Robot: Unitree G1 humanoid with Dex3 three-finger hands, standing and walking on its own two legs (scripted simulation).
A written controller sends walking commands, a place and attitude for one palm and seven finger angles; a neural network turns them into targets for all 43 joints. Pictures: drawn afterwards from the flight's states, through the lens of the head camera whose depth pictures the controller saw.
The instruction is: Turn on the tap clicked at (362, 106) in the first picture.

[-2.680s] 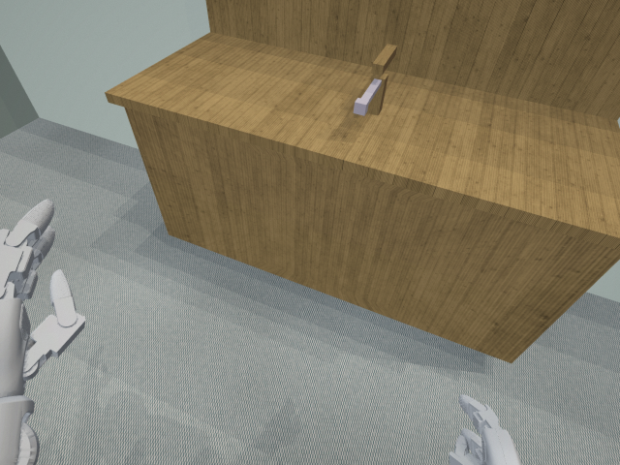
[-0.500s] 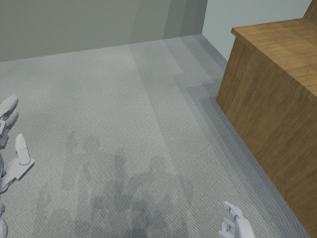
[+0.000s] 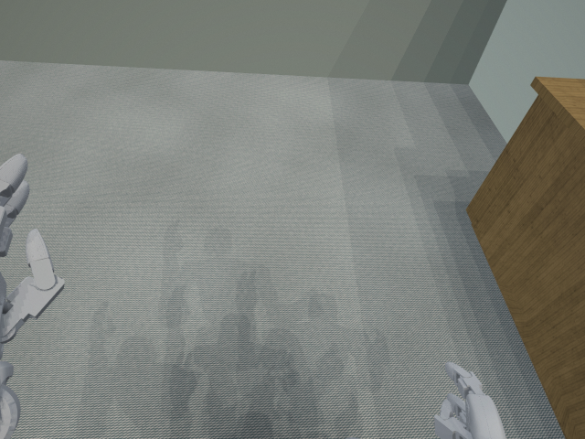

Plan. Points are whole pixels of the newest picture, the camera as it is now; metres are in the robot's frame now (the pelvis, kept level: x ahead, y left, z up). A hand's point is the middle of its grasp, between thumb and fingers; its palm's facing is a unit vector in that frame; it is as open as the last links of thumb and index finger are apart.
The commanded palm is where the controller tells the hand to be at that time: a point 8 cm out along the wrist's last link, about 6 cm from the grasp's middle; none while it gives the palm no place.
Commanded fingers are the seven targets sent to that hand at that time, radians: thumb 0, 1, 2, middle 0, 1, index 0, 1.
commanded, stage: walk around to get in front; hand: left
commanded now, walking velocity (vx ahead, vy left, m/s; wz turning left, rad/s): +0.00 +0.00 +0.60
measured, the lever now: out of the picture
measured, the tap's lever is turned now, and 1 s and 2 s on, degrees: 0 0 0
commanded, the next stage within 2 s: none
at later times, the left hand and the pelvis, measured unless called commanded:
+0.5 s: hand out of the picture +0.10 +0.26 +0.18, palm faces +0.64 -0.64 -0.43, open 7.4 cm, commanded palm +0.03 +0.29 +0.19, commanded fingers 0.00 0.90 0.90 -0.20 -0.30 -0.20 -0.30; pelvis -0.03 -0.03 +0.02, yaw +19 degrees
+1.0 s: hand out of the picture +0.12 +0.31 +0.18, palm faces +0.78 -0.42 -0.46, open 7.4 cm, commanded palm +0.05 +0.32 +0.19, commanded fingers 0.00 0.90 0.90 -0.20 -0.30 -0.20 -0.30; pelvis +0.06 +0.00 -0.01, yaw +32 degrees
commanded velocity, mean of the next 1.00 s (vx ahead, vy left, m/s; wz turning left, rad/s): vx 0.33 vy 0.00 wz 0.45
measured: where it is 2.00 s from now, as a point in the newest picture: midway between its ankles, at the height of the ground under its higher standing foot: (237, 412)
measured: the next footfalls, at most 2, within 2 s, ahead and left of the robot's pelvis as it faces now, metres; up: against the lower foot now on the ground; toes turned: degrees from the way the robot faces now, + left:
right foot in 0.24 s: +0.02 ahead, -0.13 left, +0.00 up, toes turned +3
left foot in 0.62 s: -0.02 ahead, +0.14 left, +0.00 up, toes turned +30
